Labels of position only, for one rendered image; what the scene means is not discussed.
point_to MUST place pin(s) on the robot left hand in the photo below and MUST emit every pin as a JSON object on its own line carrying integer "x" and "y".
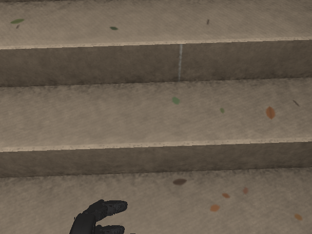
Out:
{"x": 85, "y": 222}

